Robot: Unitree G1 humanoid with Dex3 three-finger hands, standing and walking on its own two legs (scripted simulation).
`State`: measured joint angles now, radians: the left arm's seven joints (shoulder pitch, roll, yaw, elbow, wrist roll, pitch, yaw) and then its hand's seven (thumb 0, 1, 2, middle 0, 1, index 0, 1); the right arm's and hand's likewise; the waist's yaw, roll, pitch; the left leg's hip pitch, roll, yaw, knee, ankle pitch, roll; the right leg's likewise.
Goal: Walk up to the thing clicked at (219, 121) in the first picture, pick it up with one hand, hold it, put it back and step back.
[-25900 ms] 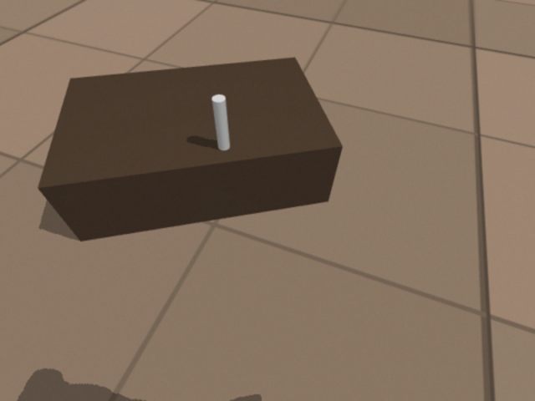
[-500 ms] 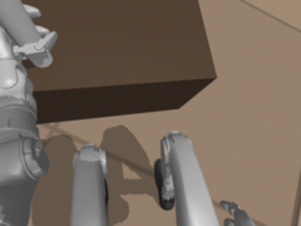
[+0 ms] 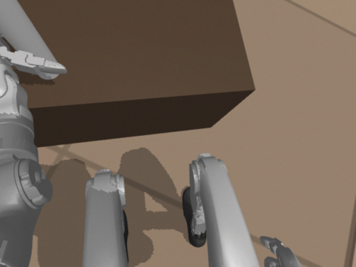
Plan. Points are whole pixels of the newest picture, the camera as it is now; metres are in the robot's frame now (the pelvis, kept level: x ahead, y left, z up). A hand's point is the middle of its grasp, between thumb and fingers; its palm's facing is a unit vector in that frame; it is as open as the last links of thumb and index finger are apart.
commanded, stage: withdraw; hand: left
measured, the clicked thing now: (22, 35) +0.54 +0.22 +0.04
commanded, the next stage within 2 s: rise in 0.18 s
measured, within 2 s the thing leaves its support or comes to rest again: neither
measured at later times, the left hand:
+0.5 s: hand out of the picture +0.53 +0.28 +0.16, palm faces +0.24 -0.93 -0.28, open 17.5 cm
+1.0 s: hand out of the picture +0.36 +0.22 +0.19, palm faces +0.17 -0.94 -0.31, open 17.6 cm
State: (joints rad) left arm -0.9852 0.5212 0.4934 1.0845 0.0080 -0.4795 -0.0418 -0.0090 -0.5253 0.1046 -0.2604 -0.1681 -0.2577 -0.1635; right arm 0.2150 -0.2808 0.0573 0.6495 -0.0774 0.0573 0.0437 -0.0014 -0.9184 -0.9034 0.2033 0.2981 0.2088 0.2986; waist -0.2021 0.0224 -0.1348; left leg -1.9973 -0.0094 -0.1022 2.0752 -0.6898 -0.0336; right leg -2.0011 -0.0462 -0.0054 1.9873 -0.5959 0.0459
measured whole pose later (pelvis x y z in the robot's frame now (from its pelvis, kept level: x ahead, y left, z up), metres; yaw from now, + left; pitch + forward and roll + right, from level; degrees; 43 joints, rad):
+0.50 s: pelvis +0.03 +0.00 +0.16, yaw +0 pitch +29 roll -4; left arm -0.82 0.61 0.41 1.03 0.09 -0.13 -0.03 -0.01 -0.55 0.04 -0.06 -0.04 -0.06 -0.03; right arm 0.25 -0.27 0.04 0.63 0.01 0.10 -0.02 0.00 -0.89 -0.90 0.20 0.30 0.21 0.30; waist -0.15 0.02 -0.13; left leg -1.44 0.05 -0.08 1.55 -0.61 -0.02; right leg -1.44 -0.02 -0.03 1.45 -0.51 0.04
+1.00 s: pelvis +0.08 +0.00 +0.28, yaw +1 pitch +13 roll -2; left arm -0.10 0.28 0.14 0.66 0.00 0.05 0.13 -0.01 -0.57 0.03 -0.05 -0.05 -0.06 -0.04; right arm 0.29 -0.23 0.02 0.59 0.05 0.06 -0.11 0.00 -0.90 -0.91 0.20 0.30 0.21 0.30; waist -0.06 0.00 -0.10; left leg -0.72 0.05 -0.04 0.96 -0.47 -0.03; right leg -0.73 -0.02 -0.02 0.89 -0.39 0.03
